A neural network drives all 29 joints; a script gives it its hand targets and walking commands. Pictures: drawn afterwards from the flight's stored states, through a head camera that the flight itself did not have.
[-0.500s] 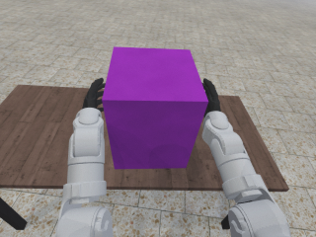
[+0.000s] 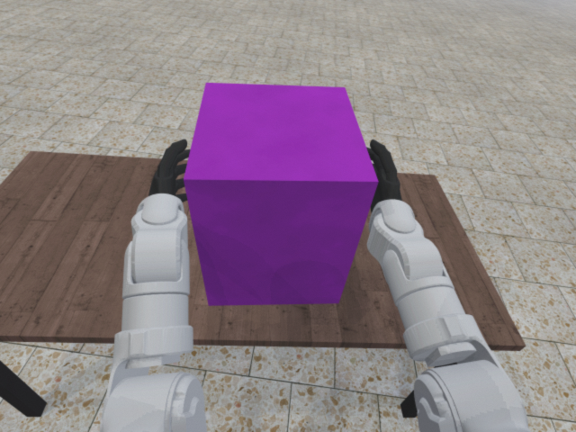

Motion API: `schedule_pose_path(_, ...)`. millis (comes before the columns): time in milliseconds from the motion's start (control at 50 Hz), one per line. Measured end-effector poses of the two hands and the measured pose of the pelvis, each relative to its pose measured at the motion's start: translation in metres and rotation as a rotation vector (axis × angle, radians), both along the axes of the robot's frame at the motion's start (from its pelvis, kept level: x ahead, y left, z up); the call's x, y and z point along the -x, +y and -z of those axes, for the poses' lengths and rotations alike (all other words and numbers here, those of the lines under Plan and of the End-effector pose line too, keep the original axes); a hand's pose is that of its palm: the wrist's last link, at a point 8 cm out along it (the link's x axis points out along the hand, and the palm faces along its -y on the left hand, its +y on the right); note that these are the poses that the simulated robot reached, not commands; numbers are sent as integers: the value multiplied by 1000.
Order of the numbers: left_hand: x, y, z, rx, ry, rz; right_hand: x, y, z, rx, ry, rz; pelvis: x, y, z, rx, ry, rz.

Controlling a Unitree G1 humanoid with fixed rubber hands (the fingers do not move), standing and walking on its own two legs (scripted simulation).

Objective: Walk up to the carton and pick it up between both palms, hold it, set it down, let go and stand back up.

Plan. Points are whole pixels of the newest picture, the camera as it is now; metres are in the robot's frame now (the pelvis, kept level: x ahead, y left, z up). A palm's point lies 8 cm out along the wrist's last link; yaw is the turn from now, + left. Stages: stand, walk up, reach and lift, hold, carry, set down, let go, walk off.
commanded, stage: hold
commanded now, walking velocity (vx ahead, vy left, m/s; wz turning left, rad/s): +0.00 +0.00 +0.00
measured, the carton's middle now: (275, 198) +0.40 +0.02 +0.13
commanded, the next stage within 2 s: none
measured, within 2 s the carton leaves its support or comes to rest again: neither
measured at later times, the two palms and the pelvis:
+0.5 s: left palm (172, 193) +0.36 +0.15 +0.18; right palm (391, 206) +0.35 -0.14 +0.17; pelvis +0.00 +0.00 +0.00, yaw +0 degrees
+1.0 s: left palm (165, 202) +0.36 +0.16 +0.15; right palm (379, 204) +0.36 -0.13 +0.16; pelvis +0.00 +0.00 +0.00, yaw +0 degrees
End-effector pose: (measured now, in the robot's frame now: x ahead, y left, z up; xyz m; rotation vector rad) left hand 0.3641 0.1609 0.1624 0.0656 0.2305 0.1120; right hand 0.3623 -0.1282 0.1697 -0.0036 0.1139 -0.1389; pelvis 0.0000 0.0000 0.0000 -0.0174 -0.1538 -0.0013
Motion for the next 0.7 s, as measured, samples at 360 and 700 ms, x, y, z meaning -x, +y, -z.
schedule_pose_path(360, 8, -6, -12, -31, -51, 10, 10, -6, -3, -45, -53, 10, -5, 3, 1, 4, -7, -6)
schedule_pose_path(700, 7, -9, -15, -19, -34, 7, 11, -9, 0, -34, -36, 16, -1, -1, 0, -2, -22, 6)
